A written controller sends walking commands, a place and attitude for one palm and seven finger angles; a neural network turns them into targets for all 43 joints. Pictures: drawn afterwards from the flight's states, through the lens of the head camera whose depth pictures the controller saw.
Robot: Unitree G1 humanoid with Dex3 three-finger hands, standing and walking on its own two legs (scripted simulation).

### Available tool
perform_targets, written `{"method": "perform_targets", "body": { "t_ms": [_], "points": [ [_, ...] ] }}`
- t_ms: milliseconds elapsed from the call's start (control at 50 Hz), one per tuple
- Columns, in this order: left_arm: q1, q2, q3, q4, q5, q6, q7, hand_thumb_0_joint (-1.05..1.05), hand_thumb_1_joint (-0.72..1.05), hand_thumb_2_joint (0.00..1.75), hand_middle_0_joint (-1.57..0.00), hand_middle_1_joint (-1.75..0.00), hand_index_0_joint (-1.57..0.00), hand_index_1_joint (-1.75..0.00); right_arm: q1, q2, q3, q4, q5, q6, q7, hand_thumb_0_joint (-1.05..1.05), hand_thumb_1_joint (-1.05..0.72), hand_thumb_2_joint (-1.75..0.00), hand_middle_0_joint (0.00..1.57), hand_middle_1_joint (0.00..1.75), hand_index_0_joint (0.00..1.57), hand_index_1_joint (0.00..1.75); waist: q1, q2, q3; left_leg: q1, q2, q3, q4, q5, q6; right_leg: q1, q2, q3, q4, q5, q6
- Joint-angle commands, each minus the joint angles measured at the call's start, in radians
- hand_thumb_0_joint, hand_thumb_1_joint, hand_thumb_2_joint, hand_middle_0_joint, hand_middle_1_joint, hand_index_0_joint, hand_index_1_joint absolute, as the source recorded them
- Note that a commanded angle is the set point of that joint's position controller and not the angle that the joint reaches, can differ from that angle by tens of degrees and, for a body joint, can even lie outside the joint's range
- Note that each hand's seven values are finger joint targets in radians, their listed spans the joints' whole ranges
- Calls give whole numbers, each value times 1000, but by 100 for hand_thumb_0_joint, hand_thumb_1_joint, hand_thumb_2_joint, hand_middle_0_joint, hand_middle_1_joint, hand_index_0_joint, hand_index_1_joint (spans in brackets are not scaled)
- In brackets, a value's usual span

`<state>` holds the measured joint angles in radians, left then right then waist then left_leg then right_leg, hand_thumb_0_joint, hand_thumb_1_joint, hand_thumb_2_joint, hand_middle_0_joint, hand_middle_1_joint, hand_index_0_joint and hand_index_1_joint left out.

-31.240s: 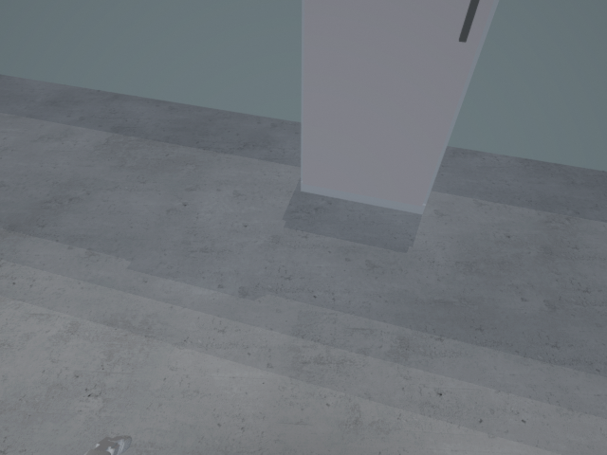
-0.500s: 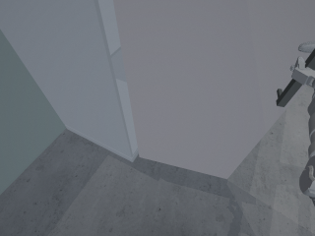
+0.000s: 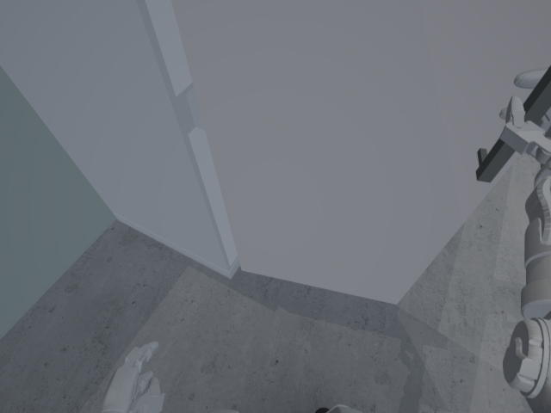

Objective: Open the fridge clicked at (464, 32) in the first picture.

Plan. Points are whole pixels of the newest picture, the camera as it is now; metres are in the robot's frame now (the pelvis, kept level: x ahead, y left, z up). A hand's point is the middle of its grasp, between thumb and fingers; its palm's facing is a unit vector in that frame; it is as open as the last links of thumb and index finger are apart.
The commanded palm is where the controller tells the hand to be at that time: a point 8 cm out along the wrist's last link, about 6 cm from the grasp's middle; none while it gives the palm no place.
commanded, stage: stop walking and hold the door back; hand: right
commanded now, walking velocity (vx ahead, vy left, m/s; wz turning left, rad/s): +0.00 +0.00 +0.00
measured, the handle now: (529, 101) +0.49 -0.29 +0.18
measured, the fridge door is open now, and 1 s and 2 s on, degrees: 75 75 75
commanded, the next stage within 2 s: loosen the grip on the handle in 0.08 s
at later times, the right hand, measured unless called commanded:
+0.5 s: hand (519, 130) +0.45 -0.27 +0.17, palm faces +0.33 +0.92 -0.22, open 10.9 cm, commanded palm +0.41 -0.31 +0.17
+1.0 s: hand (547, 128) +0.45 -0.30 +0.18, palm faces +0.38 +0.90 -0.22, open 14.6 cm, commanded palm +0.40 -0.34 +0.18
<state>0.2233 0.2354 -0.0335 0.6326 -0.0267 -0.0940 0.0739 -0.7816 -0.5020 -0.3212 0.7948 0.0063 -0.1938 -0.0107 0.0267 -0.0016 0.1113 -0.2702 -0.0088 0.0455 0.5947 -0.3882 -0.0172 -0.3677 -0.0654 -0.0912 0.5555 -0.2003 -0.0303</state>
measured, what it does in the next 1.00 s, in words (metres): stands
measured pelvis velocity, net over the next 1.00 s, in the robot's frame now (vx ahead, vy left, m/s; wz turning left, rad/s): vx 0.01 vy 0.00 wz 0.00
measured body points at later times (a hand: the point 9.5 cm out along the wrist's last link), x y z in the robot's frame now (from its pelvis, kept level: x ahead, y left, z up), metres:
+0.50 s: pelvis -0.02 +0.01 -0.01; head +0.02 -0.02 +0.44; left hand +0.06 +0.30 -0.10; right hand +0.43 -0.32 +0.18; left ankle -0.01 +0.12 -0.73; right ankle +0.06 -0.10 -0.73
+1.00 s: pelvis +0.01 +0.00 -0.01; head +0.04 -0.01 +0.44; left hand +0.10 +0.26 -0.11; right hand +0.42 -0.35 +0.19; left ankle -0.01 +0.12 -0.73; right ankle +0.06 -0.10 -0.73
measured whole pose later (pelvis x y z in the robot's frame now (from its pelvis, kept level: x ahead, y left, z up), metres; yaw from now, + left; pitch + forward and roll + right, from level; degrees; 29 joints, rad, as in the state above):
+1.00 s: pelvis +0.01 +0.00 -0.01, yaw +0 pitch +6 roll +1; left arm 0.32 0.24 -0.03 0.68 -0.02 -0.06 0.09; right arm -0.71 -0.58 -0.43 0.81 -0.03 -0.13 0.05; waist 0.06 0.00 -0.05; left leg -0.36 0.00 0.05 0.58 -0.33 0.00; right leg -0.48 -0.05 -0.09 0.61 -0.24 -0.03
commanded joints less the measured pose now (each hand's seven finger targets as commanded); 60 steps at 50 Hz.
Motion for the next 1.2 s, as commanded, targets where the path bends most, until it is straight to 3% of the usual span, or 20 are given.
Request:
{"method": "perform_targets", "body": {
  "t_ms": [0,40,80,140,160,180,200,220,240,260,320,380,540,560,600,640,780,820,860,1180],
  "points": [
    [43,197,72,-67,-1,-23,16,0,90,90,-20,-30,-20,-30,-374,-298,-47,-263,-1,-47,-30,0,-90,-90,45,140,45,140,-11,-155,-449,163,51,-50,-219,262,12,254,-111,137,6,335,-15],
    [36,192,67,-64,0,-13,23,0,90,90,-20,-30,-20,-30,-345,-361,-87,-229,-9,-37,-41,0,-90,-90,45,140,45,140,-1,-78,-455,230,139,-111,-177,518,36,170,-69,94,17,269,15],
    [28,185,67,-73,-19,-3,34,0,90,90,-20,-30,-20,-30,-359,-359,-101,-234,11,-24,-49,0,-90,-90,45,140,45,140,-11,143,-462,268,179,-136,-136,672,52,119,-38,84,65,195,33],
    [31,184,58,-34,-18,9,51,0,90,90,-20,-30,-20,-30,-342,-349,-90,-100,14,-13,-49,0,-90,-90,45,140,45,140,-12,128,-402,240,195,-128,-143,662,52,99,-25,82,15,57,26],
    [66,182,127,-67,0,-42,2,0,90,90,-20,-30,-20,-30,-937,-777,-371,-159,-121,-31,-20,0,-90,-90,45,140,45,140,-56,222,-396,250,119,-112,-165,682,4,66,31,-42,-31,119,19],
    [50,211,95,-35,55,-84,-8,0,90,90,-20,-30,-20,-30,-755,-480,-208,96,-153,60,34,0,-78,-84,45,140,45,140,59,198,-673,110,13,-10,-5,844,50,132,89,18,-72,393,-32],
    [129,209,106,-1,17,-70,0,0,90,90,-20,-30,-20,-30,-559,-420,-248,62,-120,73,47,0,-66,-78,45,140,45,140,61,154,-683,3,5,27,-3,711,36,247,67,54,-2,511,-31],
    [126,188,98,-7,20,-49,0,0,90,90,-20,-30,-20,-30,-524,-305,-148,0,-104,59,72,0,-54,-73,45,140,45,140,27,30,-683,-57,-1,21,-29,578,25,331,44,85,-8,549,-6],
    [123,181,98,12,27,-53,-2,0,90,90,-20,-30,-20,-30,-486,-299,-148,24,-98,27,73,0,-42,-67,45,140,45,140,-8,-254,-617,-117,10,10,-76,431,37,428,30,92,-6,548,20],
    [125,188,100,5,49,-52,-13,0,90,90,-20,-30,-20,-30,-467,-342,-149,-60,-106,1,58,0,-30,-61,45,140,45,140,-12,-319,-552,-166,1,12,-100,322,45,427,17,103,-15,454,33],
    [101,183,90,-50,43,-34,-25,0,90,90,-20,-30,-20,-30,-384,-298,-63,-45,-164,-49,4,0,7,-43,45,140,45,140,29,-97,-331,-217,-6,19,-111,186,54,203,18,90,-43,135,-4],
    [87,213,88,-62,20,-25,-10,0,90,90,-20,-30,-20,-30,-414,-314,-86,23,-98,-74,10,0,43,-26,44,138,44,138,50,83,-288,-204,-3,0,-138,63,39,107,32,88,-70,-87,-17],
    [126,215,82,-39,24,-29,17,0,90,90,-20,-30,-20,-30,-600,-370,-51,-74,-95,-94,5,0,55,-20,33,125,33,125,70,-113,-427,-243,-3,-29,-116,17,38,141,43,94,-38,-178,-17],
    [135,226,89,-40,28,-30,19,0,90,90,-20,-30,-20,-30,-558,-480,-147,-131,-94,-113,-3,0,55,-20,32,123,32,123,30,-139,-511,-198,-7,-33,-108,30,44,164,38,95,-34,-130,-14],
    [136,214,90,-38,32,-30,23,0,90,90,-20,-30,-20,-30,-580,-432,-115,-231,-77,-146,-6,0,55,-20,29,120,29,120,43,-186,-603,-195,-19,-22,-90,85,48,257,32,101,-15,-32,-9],
    [151,206,89,-19,33,-34,23,0,90,90,-20,-30,-20,-30,-552,-340,-64,-245,-47,-153,2,0,55,-20,26,117,26,117,62,-163,-592,-209,-27,-12,-91,136,47,289,24,111,4,37,-10],
    [157,202,82,-23,6,-14,18,0,90,90,-20,-30,-20,-30,-308,-291,-58,-142,-15,7,35,0,55,-20,25,115,25,115,27,-81,-411,-175,-21,0,-106,231,37,176,29,96,-6,117,-15],
    [156,204,85,-39,4,-10,20,0,90,90,-20,-30,-20,-30,-309,-317,-85,-187,-11,24,36,0,55,-20,25,115,25,115,22,-32,-429,-146,-19,-4,-109,239,33,164,33,93,-10,119,-19],
    [154,207,80,-37,5,-3,32,0,90,90,-20,-30,-20,-30,-429,-473,-183,-243,-30,17,25,0,55,-20,25,115,25,115,21,-54,-488,-104,-20,-17,-102,277,32,179,36,92,-4,158,-23],
    [158,194,78,-58,-6,8,43,0,90,90,-20,-30,-20,-30,-357,-444,-163,-257,15,-30,177,0,55,-20,25,115,25,115,31,-140,-484,-170,-28,-14,-95,313,35,253,41,94,36,230,-18]
  ]
}}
